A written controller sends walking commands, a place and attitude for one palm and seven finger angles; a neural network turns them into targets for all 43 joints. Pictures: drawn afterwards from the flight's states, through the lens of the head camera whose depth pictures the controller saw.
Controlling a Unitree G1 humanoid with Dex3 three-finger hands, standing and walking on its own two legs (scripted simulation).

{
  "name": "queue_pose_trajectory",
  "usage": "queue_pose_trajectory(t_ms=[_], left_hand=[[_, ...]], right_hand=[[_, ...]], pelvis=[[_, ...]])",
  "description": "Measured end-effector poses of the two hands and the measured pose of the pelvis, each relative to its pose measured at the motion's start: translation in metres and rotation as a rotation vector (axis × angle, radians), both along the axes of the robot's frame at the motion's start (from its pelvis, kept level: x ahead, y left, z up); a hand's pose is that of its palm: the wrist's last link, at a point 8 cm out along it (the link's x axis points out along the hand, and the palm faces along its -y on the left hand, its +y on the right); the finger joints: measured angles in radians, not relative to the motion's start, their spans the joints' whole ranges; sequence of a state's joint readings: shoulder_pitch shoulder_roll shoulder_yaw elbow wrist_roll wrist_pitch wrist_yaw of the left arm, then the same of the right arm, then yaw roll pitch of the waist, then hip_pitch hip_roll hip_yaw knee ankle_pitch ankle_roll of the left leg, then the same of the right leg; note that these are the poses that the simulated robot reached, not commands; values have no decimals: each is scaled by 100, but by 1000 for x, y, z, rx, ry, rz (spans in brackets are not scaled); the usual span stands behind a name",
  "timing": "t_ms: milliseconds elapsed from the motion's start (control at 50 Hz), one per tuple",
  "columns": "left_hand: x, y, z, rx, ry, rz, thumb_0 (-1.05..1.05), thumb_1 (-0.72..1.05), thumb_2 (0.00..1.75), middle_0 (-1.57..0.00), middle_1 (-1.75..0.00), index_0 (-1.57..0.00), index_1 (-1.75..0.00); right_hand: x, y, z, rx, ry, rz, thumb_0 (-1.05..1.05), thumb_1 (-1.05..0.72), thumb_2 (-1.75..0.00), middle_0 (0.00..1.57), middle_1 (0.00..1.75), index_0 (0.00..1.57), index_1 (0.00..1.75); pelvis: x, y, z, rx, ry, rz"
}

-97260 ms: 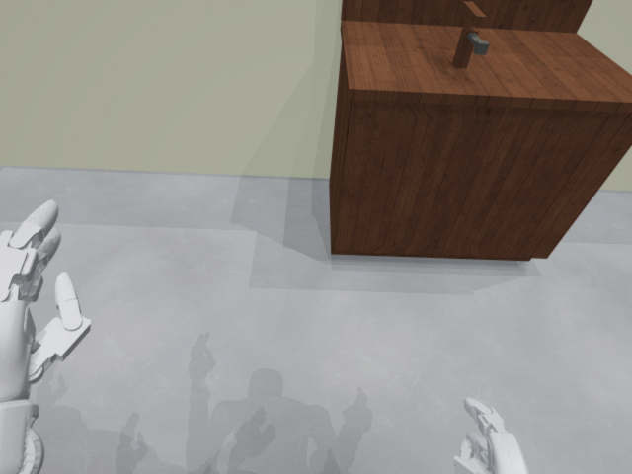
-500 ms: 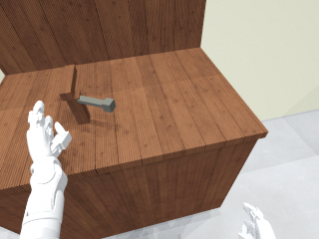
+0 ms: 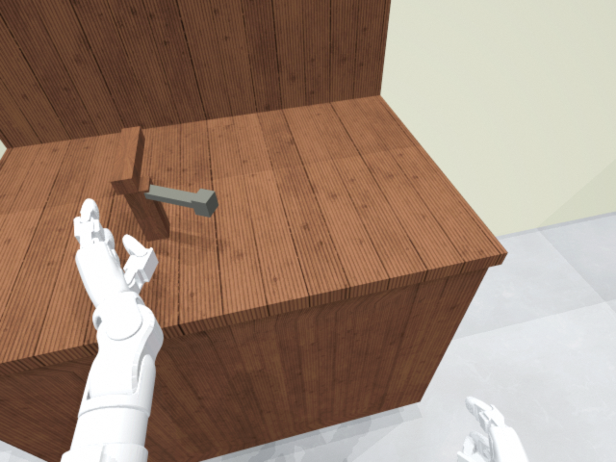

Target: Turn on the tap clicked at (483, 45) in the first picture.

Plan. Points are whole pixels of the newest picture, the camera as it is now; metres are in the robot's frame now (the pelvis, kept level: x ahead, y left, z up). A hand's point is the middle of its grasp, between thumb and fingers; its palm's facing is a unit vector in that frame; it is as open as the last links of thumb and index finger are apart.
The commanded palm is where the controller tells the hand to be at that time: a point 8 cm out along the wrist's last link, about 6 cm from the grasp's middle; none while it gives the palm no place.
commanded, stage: push the lever round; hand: left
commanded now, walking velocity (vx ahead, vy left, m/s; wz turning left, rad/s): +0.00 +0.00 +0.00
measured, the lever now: (205, 202) +0.44 +0.19 +0.12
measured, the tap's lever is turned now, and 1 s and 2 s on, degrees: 59 59 64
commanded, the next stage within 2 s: lift the hand up off the lever in 1.96 s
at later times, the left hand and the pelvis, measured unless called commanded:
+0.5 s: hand (176, 239) +0.37 +0.21 +0.11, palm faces +0.69 -0.73 -0.04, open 7.8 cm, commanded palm +0.32 +0.23 +0.11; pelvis +0.00 +0.00 +0.00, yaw +0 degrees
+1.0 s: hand (196, 225) +0.40 +0.19 +0.11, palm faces +0.76 -0.64 -0.08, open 7.8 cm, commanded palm +0.35 +0.21 +0.11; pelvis +0.01 +0.00 +0.00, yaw +1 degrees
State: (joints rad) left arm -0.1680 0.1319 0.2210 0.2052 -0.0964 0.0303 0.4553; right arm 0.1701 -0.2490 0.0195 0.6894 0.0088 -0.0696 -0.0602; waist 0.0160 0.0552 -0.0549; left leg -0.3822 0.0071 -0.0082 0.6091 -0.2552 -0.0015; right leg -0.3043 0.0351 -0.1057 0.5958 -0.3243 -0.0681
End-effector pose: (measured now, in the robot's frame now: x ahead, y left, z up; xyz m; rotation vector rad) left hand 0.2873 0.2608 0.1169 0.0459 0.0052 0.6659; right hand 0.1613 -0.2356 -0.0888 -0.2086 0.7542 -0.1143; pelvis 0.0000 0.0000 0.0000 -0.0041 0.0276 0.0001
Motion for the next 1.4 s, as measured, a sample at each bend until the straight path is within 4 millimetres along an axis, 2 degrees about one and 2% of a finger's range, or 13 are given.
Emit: queue_pose_trajectory(t_ms=[660, 1060, 1400], left_hand=[[36, -36, -1, -33, 47, 138, 1, 90, 90, -15, -15, -14, -15], [61, -54, -3, -44, 94, 225, 1, 90, 90, -16, -15, -15, -15], [62, -65, 1, -29, 110, 281, 1, 90, 90, -16, -15, -15, -15]], right_hand=[[-1, 8, -9, 17, 79, 5, 1, -90, -90, 20, 30, 20, 30], [-6, 1, -21, 30, 142, 12, 1, -90, -90, 20, 30, 20, 30], [-12, -12, -27, 37, 159, 17, 1, -90, -90, 20, 30, 20, 30]], pelvis=[[4, 3, -1, -2, 28, 4], [9, -5, -5, 0, 65, 10], [7, -15, -7, 4, 73, 20]])
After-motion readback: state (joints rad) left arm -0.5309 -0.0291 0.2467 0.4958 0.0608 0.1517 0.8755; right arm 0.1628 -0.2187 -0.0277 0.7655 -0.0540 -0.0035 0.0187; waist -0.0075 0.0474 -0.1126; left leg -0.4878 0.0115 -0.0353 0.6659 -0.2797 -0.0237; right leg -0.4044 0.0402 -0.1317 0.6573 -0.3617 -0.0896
